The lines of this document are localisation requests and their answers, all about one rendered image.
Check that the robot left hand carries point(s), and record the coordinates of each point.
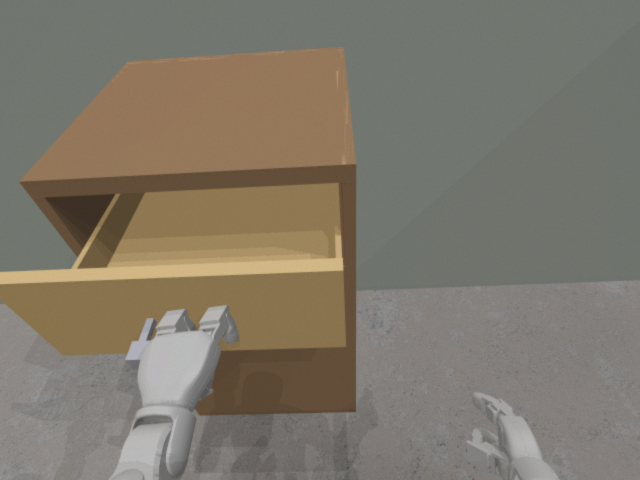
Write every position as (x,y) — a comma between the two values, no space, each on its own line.
(177,366)

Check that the robot right forearm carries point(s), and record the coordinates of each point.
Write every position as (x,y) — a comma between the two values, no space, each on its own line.
(530,468)

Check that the drawer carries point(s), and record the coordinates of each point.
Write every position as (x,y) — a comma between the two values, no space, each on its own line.
(273,254)

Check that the robot left forearm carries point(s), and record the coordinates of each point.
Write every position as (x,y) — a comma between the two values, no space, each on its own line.
(158,445)

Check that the robot right hand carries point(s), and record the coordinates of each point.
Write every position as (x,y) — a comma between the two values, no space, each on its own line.
(492,453)

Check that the handle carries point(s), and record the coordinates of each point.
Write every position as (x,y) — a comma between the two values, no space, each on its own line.
(134,354)

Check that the cabinet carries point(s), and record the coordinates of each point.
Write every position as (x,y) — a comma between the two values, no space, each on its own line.
(213,122)

